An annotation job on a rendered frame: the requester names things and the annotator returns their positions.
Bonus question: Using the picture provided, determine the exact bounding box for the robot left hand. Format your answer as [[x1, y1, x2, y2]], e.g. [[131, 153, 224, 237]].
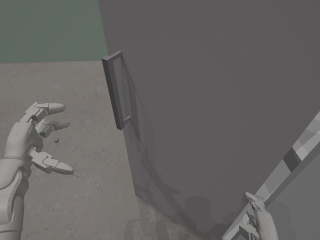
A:
[[3, 102, 74, 175]]

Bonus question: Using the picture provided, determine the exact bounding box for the handle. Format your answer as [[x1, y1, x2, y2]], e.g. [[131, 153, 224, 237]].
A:
[[101, 51, 131, 130]]

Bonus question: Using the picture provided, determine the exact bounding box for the robot right hand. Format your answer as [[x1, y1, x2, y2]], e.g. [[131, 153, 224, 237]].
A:
[[239, 192, 279, 240]]

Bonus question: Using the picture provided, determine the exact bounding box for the robot left forearm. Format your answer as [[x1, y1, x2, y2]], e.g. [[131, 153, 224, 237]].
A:
[[0, 158, 32, 240]]

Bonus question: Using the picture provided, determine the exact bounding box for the fridge door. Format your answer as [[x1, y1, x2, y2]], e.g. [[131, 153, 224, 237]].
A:
[[98, 0, 320, 240]]

